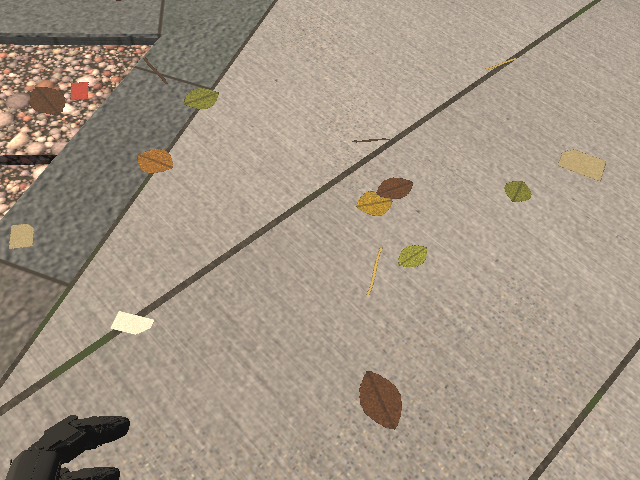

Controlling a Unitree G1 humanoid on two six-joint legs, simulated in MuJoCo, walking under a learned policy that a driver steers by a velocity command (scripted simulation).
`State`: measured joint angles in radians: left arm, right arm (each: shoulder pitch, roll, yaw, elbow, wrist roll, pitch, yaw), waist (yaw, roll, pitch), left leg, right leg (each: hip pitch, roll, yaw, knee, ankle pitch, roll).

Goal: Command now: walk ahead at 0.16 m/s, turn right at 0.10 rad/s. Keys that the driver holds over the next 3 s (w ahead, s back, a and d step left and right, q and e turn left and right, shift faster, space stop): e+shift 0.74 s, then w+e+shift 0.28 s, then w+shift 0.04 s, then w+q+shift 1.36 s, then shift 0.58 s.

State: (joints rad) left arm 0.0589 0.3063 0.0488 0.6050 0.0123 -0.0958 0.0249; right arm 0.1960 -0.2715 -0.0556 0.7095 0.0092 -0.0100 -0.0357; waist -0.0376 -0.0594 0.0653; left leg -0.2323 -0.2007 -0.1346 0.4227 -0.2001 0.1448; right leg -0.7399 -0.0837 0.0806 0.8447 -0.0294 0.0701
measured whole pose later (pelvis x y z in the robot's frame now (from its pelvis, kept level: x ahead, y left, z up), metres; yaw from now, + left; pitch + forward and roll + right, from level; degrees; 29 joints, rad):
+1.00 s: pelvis +0.26 -0.04 +0.01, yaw -51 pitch +2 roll +0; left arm 0.25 0.34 0.09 0.57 0.01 0.06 -0.03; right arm 0.30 -0.30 -0.07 0.74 -0.03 -0.06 -0.03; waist -0.04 -0.02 -0.05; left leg -0.12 0.07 0.17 0.32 -0.25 -0.01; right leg -0.66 -0.11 0.01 1.14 -0.25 0.06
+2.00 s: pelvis +0.69 -0.66 -0.01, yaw -21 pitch +3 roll -1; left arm -0.05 0.26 -0.04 0.55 0.04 -0.06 -0.02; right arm 0.45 -0.32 -0.08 0.84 0.01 -0.07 0.01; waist -0.14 0.00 0.03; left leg 0.11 -0.16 -0.27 0.30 -0.41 0.17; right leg -0.69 -0.08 0.07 0.58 0.03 0.03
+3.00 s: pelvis +1.43 -0.80 -0.02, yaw +18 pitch +2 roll -1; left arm 0.08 0.23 0.02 0.67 0.04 -0.10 -0.01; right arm 0.23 -0.27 -0.04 0.82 0.01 -0.02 -0.01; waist -0.04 -0.01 0.04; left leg -0.26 -0.12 -0.11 0.89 -0.54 0.02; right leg -0.49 0.03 -0.02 0.53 -0.07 -0.04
